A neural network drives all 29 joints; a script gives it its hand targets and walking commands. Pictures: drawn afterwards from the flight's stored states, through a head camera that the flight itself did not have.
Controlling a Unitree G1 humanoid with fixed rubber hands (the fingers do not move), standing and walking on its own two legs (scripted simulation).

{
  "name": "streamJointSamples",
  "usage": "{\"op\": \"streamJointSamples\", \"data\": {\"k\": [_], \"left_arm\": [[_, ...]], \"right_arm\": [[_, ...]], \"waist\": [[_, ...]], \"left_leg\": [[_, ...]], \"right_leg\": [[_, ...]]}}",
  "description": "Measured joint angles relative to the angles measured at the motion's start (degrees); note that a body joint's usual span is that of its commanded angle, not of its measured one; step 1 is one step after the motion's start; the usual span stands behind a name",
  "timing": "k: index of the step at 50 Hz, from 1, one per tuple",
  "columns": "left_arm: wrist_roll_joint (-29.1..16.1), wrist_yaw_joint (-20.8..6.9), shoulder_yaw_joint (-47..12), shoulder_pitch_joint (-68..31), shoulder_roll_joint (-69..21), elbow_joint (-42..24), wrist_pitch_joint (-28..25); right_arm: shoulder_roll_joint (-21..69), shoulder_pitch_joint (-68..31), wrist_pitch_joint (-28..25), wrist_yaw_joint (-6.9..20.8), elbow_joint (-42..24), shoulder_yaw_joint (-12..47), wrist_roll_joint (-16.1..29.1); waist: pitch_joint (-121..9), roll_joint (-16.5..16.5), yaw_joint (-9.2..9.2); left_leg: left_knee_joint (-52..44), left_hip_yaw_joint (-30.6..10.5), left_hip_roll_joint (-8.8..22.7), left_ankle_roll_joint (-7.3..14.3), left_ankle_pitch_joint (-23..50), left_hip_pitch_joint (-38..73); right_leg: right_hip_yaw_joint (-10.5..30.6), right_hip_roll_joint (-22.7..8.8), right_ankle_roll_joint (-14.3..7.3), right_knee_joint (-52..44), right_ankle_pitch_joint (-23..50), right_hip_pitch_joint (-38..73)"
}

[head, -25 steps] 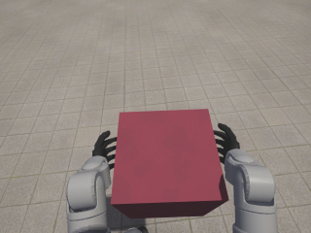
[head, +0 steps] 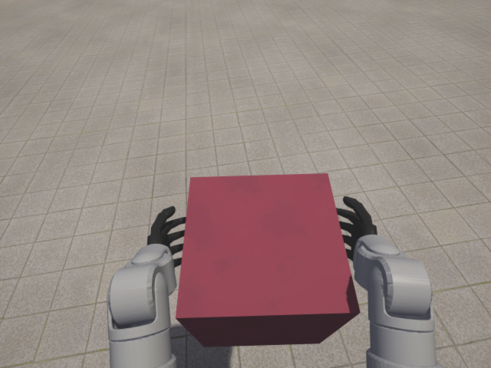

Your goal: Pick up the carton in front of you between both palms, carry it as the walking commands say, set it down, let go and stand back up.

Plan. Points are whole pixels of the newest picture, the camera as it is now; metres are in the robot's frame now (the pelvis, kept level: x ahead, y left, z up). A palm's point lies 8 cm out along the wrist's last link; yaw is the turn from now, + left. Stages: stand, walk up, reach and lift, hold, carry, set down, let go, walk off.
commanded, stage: carry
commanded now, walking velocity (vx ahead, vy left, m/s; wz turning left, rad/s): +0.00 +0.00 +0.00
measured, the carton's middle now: (260, 267) +0.28 +0.00 +0.03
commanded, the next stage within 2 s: none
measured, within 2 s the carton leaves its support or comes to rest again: neither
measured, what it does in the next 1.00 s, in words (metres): steps on the spot: left foot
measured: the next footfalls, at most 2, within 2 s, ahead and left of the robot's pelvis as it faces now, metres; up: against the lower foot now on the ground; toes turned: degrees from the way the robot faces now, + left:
left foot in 0.46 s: +0.14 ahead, +0.12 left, +0.00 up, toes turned -18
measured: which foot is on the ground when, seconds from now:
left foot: down 0.00-0.32, up 0.34-0.44, down 0.46-1.00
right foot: down 0.00-1.00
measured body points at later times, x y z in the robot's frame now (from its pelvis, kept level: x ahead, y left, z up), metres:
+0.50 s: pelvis +0.09 +0.02 +0.01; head +0.10 +0.03 +0.46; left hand +0.38 +0.18 +0.09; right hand +0.38 -0.12 +0.10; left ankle +0.11 +0.10 -0.74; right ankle -0.03 -0.08 -0.72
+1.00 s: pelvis +0.09 +0.02 -0.01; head +0.08 +0.02 +0.44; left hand +0.38 +0.16 +0.03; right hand +0.37 -0.15 +0.03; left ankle +0.11 +0.10 -0.74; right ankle -0.02 -0.09 -0.74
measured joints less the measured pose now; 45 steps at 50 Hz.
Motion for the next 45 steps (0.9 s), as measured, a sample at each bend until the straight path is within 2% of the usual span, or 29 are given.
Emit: {"op": "streamJointSamples", "data": {"k": [4,7,10,13,17,20,21,23,24,26,28,31,35,45], "left_arm": [[0.28,-0.24,0.60,-0.77,-0.15,2.55,-0.12],[0.43,-0.26,0.21,0.16,0.01,2.40,0.04],[0.28,-0.14,0.35,0.33,0.09,0.75,0.23],[0.32,-0.12,0.55,0.53,0.10,0.17,0.23],[0.22,0.29,-0.76,1.21,0.17,-0.72,0.24],[0.20,0.43,-1.62,0.02,-0.02,-1.54,0.37],[0.17,0.44,-1.55,-0.13,-0.05,-2.14,0.41],[0.08,0.42,-0.97,0.03,-0.01,-3.17,0.53],[-0.15,0.39,-0.58,0.17,0.04,-3.36,0.49],[-0.39,0.39,0.05,0.18,0.05,-2.69,0.51],[-0.35,0.36,0.28,0.03,0.19,-1.85,0.59],[0.15,0.21,0.18,-0.08,0.59,0.24,0.26],[1.49,-0.47,-0.33,-0.40,0.56,5.04,-1.89],[4.09,-2.33,-0.12,2.54,0.37,12.62,-12.76]], "right_arm": [[0.10,-0.69,0.30,0.00,1.98,-0.62,-0.44],[0.07,-0.53,0.60,0.00,2.45,-0.47,-0.32],[0.13,-0.67,0.32,0.00,1.72,-0.09,-0.09],[0.11,-0.48,-0.35,0.02,1.87,0.32,0.03],[-0.08,0.58,-0.24,-0.03,0.43,0.11,0.62],[-0.21,1.42,-0.28,-0.04,-2.37,-0.52,0.95],[-0.18,1.18,-0.27,-0.03,-2.87,-0.51,0.98],[-0.03,0.36,-0.20,0.22,-2.81,-0.09,0.58],[0.02,0.21,-0.15,0.27,-2.74,0.31,0.26],[-0.02,0.38,-0.44,0.31,-1.77,0.87,-0.17],[0.06,-0.12,-0.30,0.34,-0.69,0.77,-0.37],[0.15,-0.92,-0.71,0.60,2.12,0.29,-0.66],[0.03,-0.20,-2.88,0.86,5.89,-0.52,-1.04],[-0.22,1.64,-13.58,1.64,14.70,0.50,-2.42]], "waist": [[-0.45,-1.63,0.50],[-0.15,-2.38,0.71],[0.34,-2.80,0.29],[0.79,-2.87,0.43],[1.82,-1.79,0.81],[3.35,-2.16,1.97],[4.11,-1.96,2.27],[4.78,-0.79,2.21],[4.51,-0.64,2.13],[3.10,-2.65,1.81],[1.96,-4.14,1.50],[1.04,-4.20,0.96],[1.26,-3.66,-0.20],[2.25,-2.60,-0.75]], "left_leg": [[4.24,-0.74,0.28,-1.33,1.39,-1.31],[-0.50,-0.79,0.05,-1.47,2.03,1.39],[-3.25,-0.70,-0.43,-0.90,2.24,2.83],[-1.28,-0.56,-0.45,-0.52,3.60,2.25],[5.99,-0.89,0.23,-0.74,7.07,-0.58],[6.03,-1.52,-1.43,-0.66,-3.04,-3.98],[2.35,-1.54,-1.89,-0.31,-1.44,-4.30],[-6.31,-1.16,-1.55,0.22,12.59,-3.65],[-6.23,-0.80,-1.39,1.44,14.25,-3.20],[-3.97,0.01,-2.96,3.81,8.31,-3.10],[-1.80,0.45,-4.07,4.77,4.38,-3.86],[1.30,1.08,-3.79,4.67,2.48,-5.34],[2.46,0.91,-3.72,4.89,1.80,-6.12],[4.12,0.85,-2.67,4.24,2.04,-7.44]], "right_leg": [[-0.11,-0.12,-0.07,-0.04,-0.01,1.24],[0.06,0.08,-0.19,0.46,0.89,1.88],[0.11,-0.41,1.33,2.14,1.40,1.29],[0.33,-0.55,2.26,0.99,2.15,2.36],[0.05,-0.13,2.04,-4.73,5.48,6.40],[-0.15,-0.58,-0.09,-5.12,6.81,7.49],[0.05,-0.53,-0.27,-4.82,6.94,7.92],[0.61,0.05,0.61,-2.03,5.50,8.24],[1.13,0.05,1.53,0.12,3.31,8.21],[2.88,-1.39,2.62,1.91,-2.51,8.34],[4.63,-2.04,2.75,-1.53,-4.33,9.21],[5.31,-2.17,3.80,-2.83,-6.57,9.60],[5.21,-2.35,4.20,1.52,-6.81,7.28],[5.02,-1.51,3.03,1.49,-7.75,6.83]]}}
